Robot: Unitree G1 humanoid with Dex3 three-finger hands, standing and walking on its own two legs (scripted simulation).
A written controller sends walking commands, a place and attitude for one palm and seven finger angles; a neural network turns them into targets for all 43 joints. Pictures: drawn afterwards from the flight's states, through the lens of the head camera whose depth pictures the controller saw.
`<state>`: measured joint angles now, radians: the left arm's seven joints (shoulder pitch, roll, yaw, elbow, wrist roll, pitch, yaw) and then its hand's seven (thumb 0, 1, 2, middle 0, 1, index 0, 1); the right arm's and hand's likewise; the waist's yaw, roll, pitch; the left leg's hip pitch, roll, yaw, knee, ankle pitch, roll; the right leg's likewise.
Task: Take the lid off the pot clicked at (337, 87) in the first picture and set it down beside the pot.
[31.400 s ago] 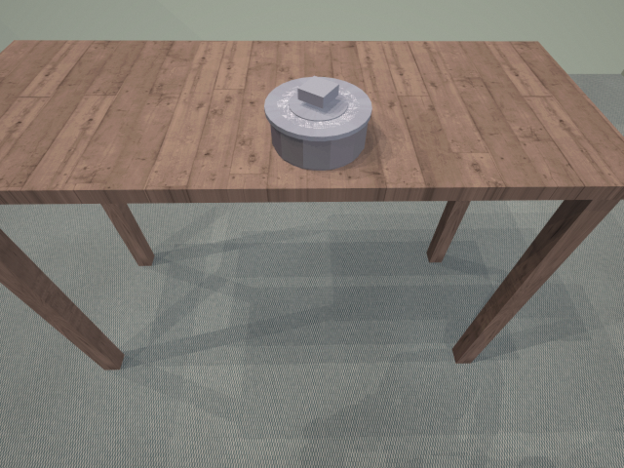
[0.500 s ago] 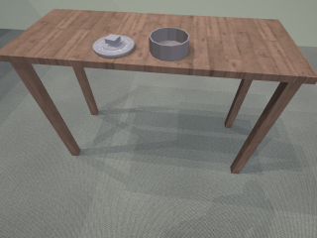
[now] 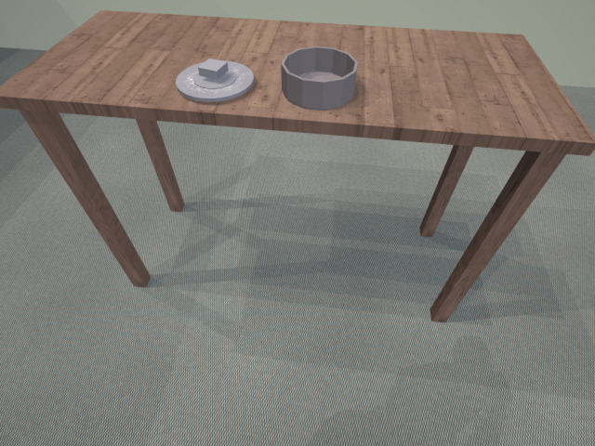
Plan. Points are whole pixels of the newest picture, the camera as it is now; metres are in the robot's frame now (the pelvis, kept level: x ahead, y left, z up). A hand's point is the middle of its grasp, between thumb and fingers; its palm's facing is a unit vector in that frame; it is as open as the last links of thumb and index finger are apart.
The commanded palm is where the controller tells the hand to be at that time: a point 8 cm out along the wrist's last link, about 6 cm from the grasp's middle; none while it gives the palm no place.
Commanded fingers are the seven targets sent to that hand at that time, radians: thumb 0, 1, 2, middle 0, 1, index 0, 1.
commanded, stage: let the arm hang, fingers relaxed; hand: left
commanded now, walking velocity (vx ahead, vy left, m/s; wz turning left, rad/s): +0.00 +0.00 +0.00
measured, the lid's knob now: (213, 68) +0.83 +0.22 +0.10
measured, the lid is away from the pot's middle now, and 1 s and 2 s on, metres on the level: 0.23 0.23 0.23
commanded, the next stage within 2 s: look to check the result in 0.32 s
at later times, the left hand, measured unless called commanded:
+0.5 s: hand out of the picture +0.00 +0.16 -0.17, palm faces +0.04 -0.98 -0.20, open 7.3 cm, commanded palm none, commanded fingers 0.00 0.90 0.90 -0.20 -0.30 -0.20 -0.30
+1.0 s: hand out of the picture +0.00 +0.17 -0.17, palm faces +0.03 -0.98 -0.19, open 7.3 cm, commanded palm none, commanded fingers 0.00 0.90 0.90 -0.20 -0.30 -0.20 -0.30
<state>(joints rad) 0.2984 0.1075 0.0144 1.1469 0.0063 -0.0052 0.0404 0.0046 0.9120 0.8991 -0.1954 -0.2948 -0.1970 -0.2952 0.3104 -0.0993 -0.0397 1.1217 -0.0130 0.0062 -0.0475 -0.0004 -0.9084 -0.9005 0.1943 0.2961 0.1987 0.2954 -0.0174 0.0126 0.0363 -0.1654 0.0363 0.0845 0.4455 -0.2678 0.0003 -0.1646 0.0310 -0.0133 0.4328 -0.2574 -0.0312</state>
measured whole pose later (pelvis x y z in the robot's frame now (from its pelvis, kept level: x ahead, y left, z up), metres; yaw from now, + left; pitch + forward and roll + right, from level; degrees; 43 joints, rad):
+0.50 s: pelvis +0.00 +0.00 +0.00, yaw +0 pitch -1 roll +0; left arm 0.28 0.13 0.02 1.14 0.01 -0.01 0.04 0.01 0.92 0.90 -0.20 -0.29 -0.20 -0.30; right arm 0.30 -0.11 -0.04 1.13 -0.01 0.01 -0.05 0.00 -0.91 -0.90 0.19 0.30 0.20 0.30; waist -0.02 0.01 0.04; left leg -0.15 0.04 0.08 0.43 -0.26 -0.01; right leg -0.15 0.04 -0.01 0.42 -0.25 -0.04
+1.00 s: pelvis +0.00 +0.00 +0.00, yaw +0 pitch -1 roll +0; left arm 0.28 0.13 0.02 1.14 0.01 -0.01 0.04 0.01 0.92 0.90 -0.20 -0.29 -0.20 -0.30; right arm 0.29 -0.11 -0.04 1.13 -0.01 0.00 -0.05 0.00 -0.91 -0.90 0.19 0.30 0.20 0.30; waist -0.02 0.01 0.04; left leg -0.15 0.04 0.09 0.42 -0.25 0.00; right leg -0.15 0.03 -0.01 0.41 -0.25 -0.03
